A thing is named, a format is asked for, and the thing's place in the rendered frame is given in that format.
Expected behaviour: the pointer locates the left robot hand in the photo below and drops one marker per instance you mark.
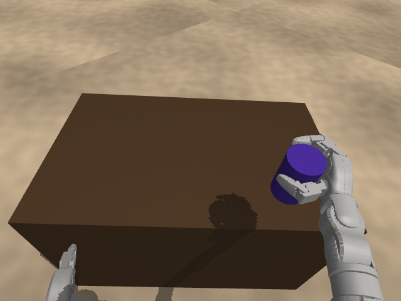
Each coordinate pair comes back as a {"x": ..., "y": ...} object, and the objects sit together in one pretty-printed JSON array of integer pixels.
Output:
[{"x": 62, "y": 283}]

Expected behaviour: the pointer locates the can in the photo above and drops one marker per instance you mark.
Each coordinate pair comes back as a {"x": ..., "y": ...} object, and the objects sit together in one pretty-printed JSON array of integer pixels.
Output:
[{"x": 303, "y": 163}]

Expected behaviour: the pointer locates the right robot hand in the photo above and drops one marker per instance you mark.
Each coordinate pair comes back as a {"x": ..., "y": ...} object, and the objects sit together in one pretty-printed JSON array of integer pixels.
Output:
[{"x": 337, "y": 178}]

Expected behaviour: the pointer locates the right robot arm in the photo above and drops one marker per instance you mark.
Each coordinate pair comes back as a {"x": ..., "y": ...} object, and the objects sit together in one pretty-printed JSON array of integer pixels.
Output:
[{"x": 349, "y": 260}]

